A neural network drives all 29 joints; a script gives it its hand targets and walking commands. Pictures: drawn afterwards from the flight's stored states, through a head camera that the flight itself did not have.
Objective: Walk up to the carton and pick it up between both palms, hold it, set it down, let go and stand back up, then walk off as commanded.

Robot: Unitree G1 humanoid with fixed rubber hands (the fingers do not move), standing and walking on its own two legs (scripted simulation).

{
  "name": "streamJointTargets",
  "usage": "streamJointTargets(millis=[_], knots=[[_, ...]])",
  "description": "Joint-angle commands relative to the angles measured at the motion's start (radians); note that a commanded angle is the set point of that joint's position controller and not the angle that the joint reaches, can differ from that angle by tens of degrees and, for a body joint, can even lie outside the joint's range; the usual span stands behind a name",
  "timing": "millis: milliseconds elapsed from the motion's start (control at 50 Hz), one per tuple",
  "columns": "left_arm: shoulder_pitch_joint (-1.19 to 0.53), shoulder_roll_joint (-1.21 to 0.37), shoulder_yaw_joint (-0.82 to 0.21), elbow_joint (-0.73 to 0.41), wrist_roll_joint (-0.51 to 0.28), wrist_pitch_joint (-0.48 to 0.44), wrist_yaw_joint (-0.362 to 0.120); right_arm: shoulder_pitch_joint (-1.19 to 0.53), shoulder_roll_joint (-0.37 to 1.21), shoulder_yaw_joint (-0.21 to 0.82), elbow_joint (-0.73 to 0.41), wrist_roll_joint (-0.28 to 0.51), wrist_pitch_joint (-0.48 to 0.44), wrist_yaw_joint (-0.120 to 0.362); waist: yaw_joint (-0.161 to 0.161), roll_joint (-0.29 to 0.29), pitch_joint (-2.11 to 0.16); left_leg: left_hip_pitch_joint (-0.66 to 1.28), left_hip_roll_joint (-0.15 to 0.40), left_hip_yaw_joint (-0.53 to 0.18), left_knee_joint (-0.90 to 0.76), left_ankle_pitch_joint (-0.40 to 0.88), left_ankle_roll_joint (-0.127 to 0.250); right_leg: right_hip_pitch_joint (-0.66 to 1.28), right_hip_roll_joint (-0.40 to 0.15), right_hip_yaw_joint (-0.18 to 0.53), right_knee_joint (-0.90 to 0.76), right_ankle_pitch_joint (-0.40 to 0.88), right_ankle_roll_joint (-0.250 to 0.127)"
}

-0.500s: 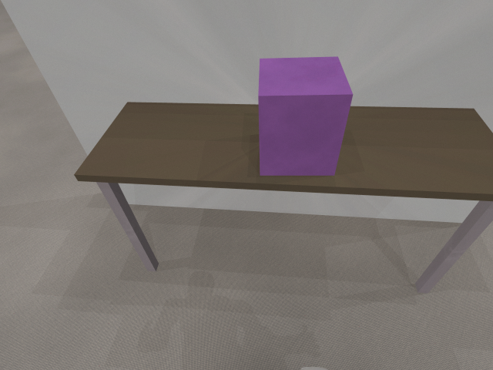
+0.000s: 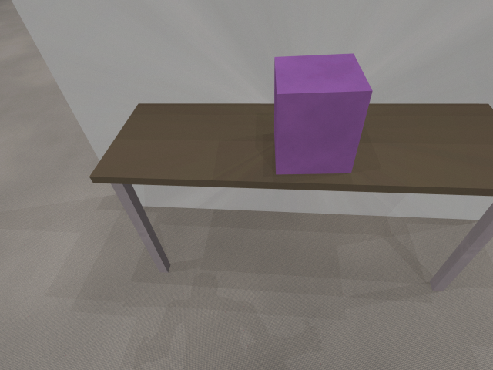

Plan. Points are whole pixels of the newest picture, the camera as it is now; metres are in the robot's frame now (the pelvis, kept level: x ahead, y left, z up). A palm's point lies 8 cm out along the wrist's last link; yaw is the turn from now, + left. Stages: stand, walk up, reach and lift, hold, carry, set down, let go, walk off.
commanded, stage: walk off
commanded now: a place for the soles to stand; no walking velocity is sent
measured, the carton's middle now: (313, 116) +0.76 -0.11 +0.01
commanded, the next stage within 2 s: stand in 1.30 s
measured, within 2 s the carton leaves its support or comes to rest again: neither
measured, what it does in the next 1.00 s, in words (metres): steps on the spot: right foot, then left foot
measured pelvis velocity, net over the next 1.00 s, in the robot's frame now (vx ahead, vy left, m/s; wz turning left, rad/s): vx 0.06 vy -0.04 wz -0.03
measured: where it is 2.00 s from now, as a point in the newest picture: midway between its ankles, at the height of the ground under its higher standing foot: outside the picture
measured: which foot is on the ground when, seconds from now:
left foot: down 0.00-0.36, up 0.38-0.58, down 0.60-1.00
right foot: up 0.00-0.32, down 0.34-1.00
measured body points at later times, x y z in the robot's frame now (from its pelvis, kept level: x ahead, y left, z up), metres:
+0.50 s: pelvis +0.06 -0.06 +0.00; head +0.05 -0.09 +0.45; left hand +0.09 +0.27 -0.09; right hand +0.15 -0.38 -0.11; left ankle +0.07 +0.10 -0.68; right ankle +0.08 -0.17 -0.72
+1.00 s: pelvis +0.06 -0.04 +0.00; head +0.07 -0.05 +0.45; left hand +0.12 +0.28 -0.11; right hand +0.15 -0.37 -0.10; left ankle +0.11 +0.10 -0.71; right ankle +0.08 -0.17 -0.71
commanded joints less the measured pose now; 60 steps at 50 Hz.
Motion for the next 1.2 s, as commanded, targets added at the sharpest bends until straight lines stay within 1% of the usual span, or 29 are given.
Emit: streamJointTargets(millis=[0,60,80,100,120,220,300,320,340,360,380,400,480,540,560,600,620,680,740,760,820,860,880,900,940,980,1100,1160,1180], knots=[[0.000,0.263,0.060,-0.079,0.058,0.018,-0.025,0.103,-0.329,-0.082,-0.027,-0.033,-0.019,-0.038,-0.048,0.008,0.053,0.124,0.343,-0.654,-0.465,-0.805,0.048,-0.418,0.037,0.107,0.385,-0.017,-0.024],[0.073,0.259,0.066,-0.059,0.058,0.013,-0.041,0.086,-0.254,-0.072,-0.038,-0.027,-0.021,-0.052,-0.023,0.022,-0.066,0.239,0.311,-0.504,-0.346,-0.550,0.064,-0.396,-0.016,0.080,0.315,0.044,-0.008],[0.042,0.240,0.057,-0.065,0.054,0.011,-0.031,0.066,-0.229,-0.060,-0.045,-0.034,-0.017,-0.052,-0.024,0.010,-0.050,0.235,0.313,-0.490,-0.302,-0.461,0.109,-0.425,-0.029,0.090,0.297,0.063,0.004],[0.050,0.252,0.056,-0.050,0.057,0.024,-0.031,0.062,-0.230,-0.056,-0.032,-0.030,-0.015,-0.060,-0.021,0.020,-0.062,0.176,0.297,-0.456,-0.300,-0.425,0.091,-0.388,-0.034,0.074,0.279,0.063,0.005],[0.052,0.240,0.054,-0.058,0.055,0.031,-0.027,0.052,-0.242,-0.060,-0.027,-0.027,-0.014,-0.066,-0.018,-0.009,-0.061,0.140,0.321,-0.459,-0.282,-0.425,0.107,-0.377,-0.041,0.090,0.261,0.085,0.013],[0.034,0.189,0.037,-0.058,0.046,0.030,-0.014,-0.051,-0.247,-0.053,-0.029,-0.048,0.008,-0.062,0.006,0.052,-0.024,-0.031,0.289,-0.360,-0.235,-0.437,0.175,-0.262,-0.042,0.046,0.114,0.117,0.015],[0.064,0.219,0.037,-0.033,0.046,-0.004,0.004,-0.145,-0.221,-0.023,-0.026,-0.039,0.020,-0.045,0.052,0.008,-0.015,-0.184,0.215,-0.236,-0.104,-0.393,0.126,-0.050,-0.042,0.023,-0.156,0.167,-0.013],[0.043,0.240,0.039,-0.042,0.054,-0.011,0.011,-0.118,-0.189,-0.024,-0.015,-0.036,0.024,-0.042,0.040,-0.148,0.032,-0.196,0.146,-0.154,0.052,-0.370,0.081,-0.092,-0.090,0.178,-0.340,-0.023,-0.038],[-0.012,0.310,0.039,-0.041,0.054,-0.019,0.013,-0.065,-0.149,-0.024,-0.002,-0.021,0.036,-0.044,-0.007,-0.335,0.086,-0.195,0.022,-0.026,0.278,-0.392,0.012,-0.247,-0.235,0.482,-0.540,-0.248,-0.082],[-0.103,0.331,0.046,-0.063,0.059,-0.019,0.009,-0.033,-0.175,-0.032,0.022,-0.008,0.036,-0.044,-0.035,-0.287,0.121,-0.107,0.026,-0.009,0.369,-0.364,0.013,-0.370,-0.297,0.542,-0.549,-0.213,-0.171],[-0.118,0.300,0.043,-0.082,0.057,-0.021,0.009,-0.016,-0.172,-0.033,0.036,-0.015,0.039,-0.043,-0.055,-0.216,0.129,-0.072,0.022,-0.002,0.417,-0.351,0.014,-0.371,-0.267,0.476,-0.529,-0.087,-0.177],[-0.131,0.281,0.039,-0.077,0.060,-0.028,0.012,-0.023,-0.177,-0.030,0.040,-0.021,0.045,-0.044,-0.038,-0.234,0.168,-0.095,0.021,-0.011,0.449,-0.322,0.009,-0.344,-0.245,0.438,-0.515,0.018,-0.166],[-0.086,0.265,0.014,-0.092,0.053,-0.029,0.014,-0.032,-0.149,-0.017,0.010,-0.011,0.015,-0.040,-0.002,-0.242,-0.046,-0.096,0.029,0.022,0.053,-0.343,0.031,0.058,-0.184,0.251,-0.267,0.570,-0.141],[-0.101,0.219,0.006,-0.111,0.044,-0.025,0.012,0.009,-0.149,-0.021,0.030,-0.019,-0.007,-0.051,-0.018,-0.259,-0.091,0.127,0.062,-0.022,-0.108,-0.001,0.035,-0.044,-0.116,0.155,-0.189,0.695,-0.059],[-0.105,0.209,0.010,-0.121,0.044,-0.016,0.017,-0.001,-0.147,-0.023,0.019,-0.023,-0.007,-0.048,-0.017,-0.198,-0.131,0.195,0.076,-0.043,-0.084,0.051,0.050,-0.083,-0.113,0.137,-0.170,0.658,-0.047],[-0.097,0.206,0.024,-0.118,0.044,-0.012,0.018,0.009,-0.235,-0.036,0.018,-0.019,-0.006,-0.047,-0.015,-0.057,-0.116,0.166,0.209,-0.251,-0.078,0.184,0.116,-0.126,-0.039,0.077,-0.097,0.443,-0.006],[-0.081,0.206,0.020,-0.111,0.038,-0.011,0.021,-0.031,-0.222,-0.028,0.010,-0.017,0.002,-0.040,0.000,0.011,-0.115,0.119,0.235,-0.261,-0.069,0.171,0.146,-0.097,-0.031,0.045,-0.121,0.314,0.004],[-0.111,0.255,0.017,-0.086,0.045,-0.030,0.018,-0.085,-0.158,-0.011,-0.006,-0.006,0.016,-0.036,0.001,-0.150,-0.044,-0.004,0.107,-0.094,0.064,0.016,0.076,-0.072,-0.136,0.233,-0.329,0.300,-0.066],[-0.132,0.260,0.020,-0.095,0.050,-0.032,0.019,-0.063,-0.141,-0.014,0.008,-0.006,0.018,-0.038,-0.021,-0.129,0.009,0.047,0.061,-0.015,0.132,-0.100,0.047,-0.170,-0.199,0.277,-0.338,0.434,-0.124],[-0.131,0.281,0.017,-0.095,0.048,-0.033,0.012,-0.029,-0.157,-0.016,0.026,-0.005,0.017,-0.040,-0.035,-0.133,-0.015,0.097,0.065,-0.019,0.085,-0.052,0.049,-0.202,-0.179,0.223,-0.308,0.409,-0.128],[-0.167,0.234,0.011,-0.103,0.047,-0.018,0.014,-0.015,-0.196,-0.029,0.028,-0.015,0.011,-0.033,-0.034,-0.088,-0.031,0.110,0.148,-0.189,-0.061,-0.033,0.095,-0.222,-0.067,0.115,-0.206,0.249,-0.031],[-0.133,0.210,0.005,-0.085,0.045,-0.014,0.019,-0.058,-0.212,-0.027,0.021,-0.012,0.010,-0.032,-0.013,0.004,-0.018,0.030,0.219,-0.301,-0.142,-0.111,0.141,-0.163,-0.024,0.065,-0.124,0.232,-0.006],[-0.132,0.216,0.002,-0.084,0.042,-0.017,0.020,-0.073,-0.214,-0.020,0.020,-0.016,0.008,-0.029,0.000,-0.009,-0.006,0.005,0.224,-0.317,-0.123,-0.097,0.157,-0.148,-0.027,0.068,-0.143,0.218,-0.005],[-0.125,0.242,0.004,-0.069,0.045,-0.019,0.020,-0.080,-0.214,-0.023,0.030,-0.012,0.011,-0.031,-0.001,-0.092,-0.007,-0.033,0.195,-0.265,-0.083,-0.085,0.131,-0.111,-0.054,0.106,-0.204,0.207,-0.021],[-0.145,0.271,0.014,-0.071,0.045,-0.025,0.010,-0.080,-0.169,-0.020,0.015,-0.006,0.013,-0.033,-0.019,-0.114,-0.012,-0.028,0.103,-0.128,-0.011,-0.146,0.079,-0.121,-0.125,0.229,-0.330,0.139,-0.063],[-0.169,0.266,0.007,-0.076,0.045,-0.025,0.012,-0.070,-0.150,-0.017,0.028,0.001,0.016,-0.032,-0.036,-0.120,-0.005,0.085,0.062,-0.039,0.069,-0.066,0.055,-0.203,-0.168,0.235,-0.361,0.188,-0.102],[-0.173,0.240,-0.001,-0.055,0.042,-0.014,0.010,-0.058,-0.223,-0.026,0.034,-0.017,0.010,-0.030,-0.035,-0.021,-0.004,0.010,0.190,-0.284,-0.147,-0.193,0.130,-0.174,-0.042,0.085,-0.163,0.157,-0.016],[-0.165,0.239,0.003,-0.070,0.040,-0.020,0.013,-0.089,-0.198,-0.014,0.019,-0.019,0.009,-0.030,-0.018,-0.040,0.002,-0.023,0.160,-0.244,-0.122,-0.205,0.116,-0.140,-0.067,0.138,-0.228,0.145,-0.023],[-0.174,0.254,0.010,-0.067,0.043,-0.024,0.013,-0.084,-0.191,-0.017,0.025,-0.013,0.009,-0.029,-0.023,-0.107,0.021,-0.039,0.132,-0.189,-0.093,-0.188,0.094,-0.128,-0.081,0.160,-0.288,0.125,-0.033]])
